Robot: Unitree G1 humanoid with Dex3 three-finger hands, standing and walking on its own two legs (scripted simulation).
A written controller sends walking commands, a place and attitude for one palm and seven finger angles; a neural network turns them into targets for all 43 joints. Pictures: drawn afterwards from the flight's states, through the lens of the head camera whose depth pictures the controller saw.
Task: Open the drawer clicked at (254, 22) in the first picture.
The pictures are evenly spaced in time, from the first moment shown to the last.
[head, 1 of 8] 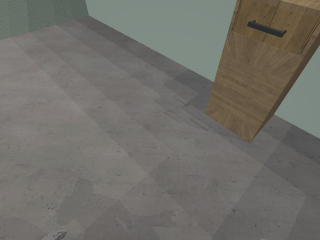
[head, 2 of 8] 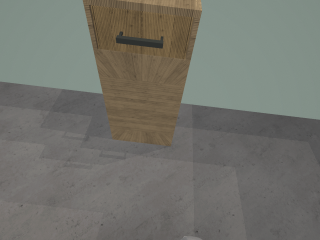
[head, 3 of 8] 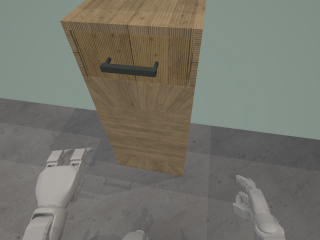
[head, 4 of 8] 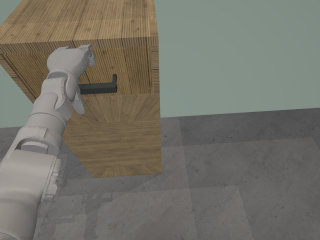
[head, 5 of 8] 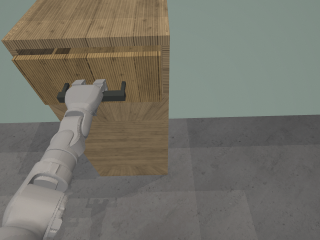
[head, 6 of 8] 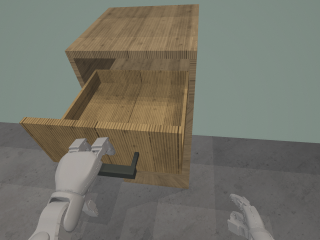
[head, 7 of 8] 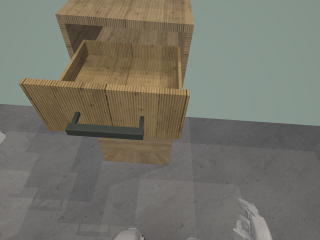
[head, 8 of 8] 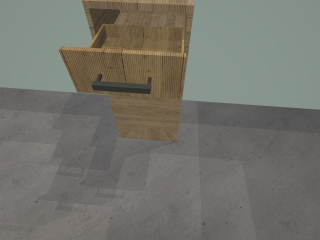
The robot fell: no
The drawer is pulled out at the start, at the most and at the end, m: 0.00 0.30 0.30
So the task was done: yes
